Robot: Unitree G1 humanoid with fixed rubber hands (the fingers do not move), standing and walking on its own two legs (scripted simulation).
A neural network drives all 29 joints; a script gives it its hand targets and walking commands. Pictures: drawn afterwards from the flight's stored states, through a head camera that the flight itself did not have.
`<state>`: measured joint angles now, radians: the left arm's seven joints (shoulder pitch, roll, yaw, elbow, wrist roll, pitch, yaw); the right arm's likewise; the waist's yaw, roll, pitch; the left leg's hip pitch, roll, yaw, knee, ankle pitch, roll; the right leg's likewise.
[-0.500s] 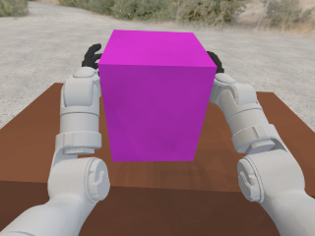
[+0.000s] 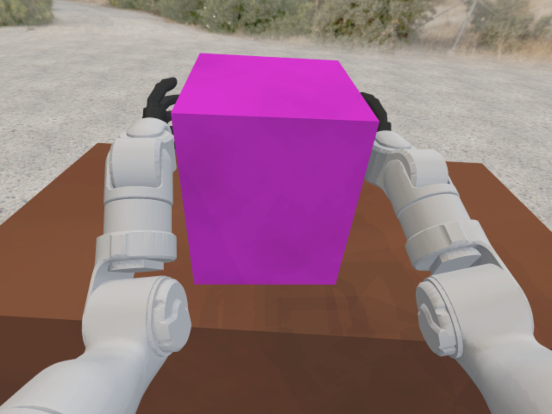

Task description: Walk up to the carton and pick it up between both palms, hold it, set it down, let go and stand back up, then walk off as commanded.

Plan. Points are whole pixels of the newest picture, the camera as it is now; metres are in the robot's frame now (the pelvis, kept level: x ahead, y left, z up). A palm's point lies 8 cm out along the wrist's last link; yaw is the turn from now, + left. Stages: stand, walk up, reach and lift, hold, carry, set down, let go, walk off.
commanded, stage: hold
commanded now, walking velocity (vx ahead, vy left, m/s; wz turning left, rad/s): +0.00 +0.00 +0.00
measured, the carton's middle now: (268, 169) +0.37 +0.02 +0.24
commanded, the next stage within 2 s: none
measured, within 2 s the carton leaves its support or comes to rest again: neither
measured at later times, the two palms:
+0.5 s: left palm (158, 132) +0.36 +0.16 +0.30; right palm (377, 147) +0.36 -0.13 +0.28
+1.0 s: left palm (157, 128) +0.37 +0.16 +0.31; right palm (377, 144) +0.36 -0.13 +0.29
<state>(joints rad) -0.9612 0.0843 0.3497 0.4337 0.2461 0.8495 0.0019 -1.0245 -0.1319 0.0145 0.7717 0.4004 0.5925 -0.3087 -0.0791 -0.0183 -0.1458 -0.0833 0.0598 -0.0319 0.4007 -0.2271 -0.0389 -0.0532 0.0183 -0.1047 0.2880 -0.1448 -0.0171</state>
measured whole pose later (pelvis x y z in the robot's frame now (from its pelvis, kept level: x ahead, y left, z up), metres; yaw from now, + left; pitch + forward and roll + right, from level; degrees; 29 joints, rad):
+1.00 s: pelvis +0.00 +0.00 +0.00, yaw +0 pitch -5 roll -2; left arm -0.98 0.09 0.35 0.46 0.25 0.84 0.01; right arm -1.04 -0.13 0.01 0.79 0.40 0.59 -0.30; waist -0.08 -0.01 -0.15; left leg -0.09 0.06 -0.03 0.40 -0.23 -0.04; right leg -0.06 0.02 -0.10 0.29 -0.14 -0.01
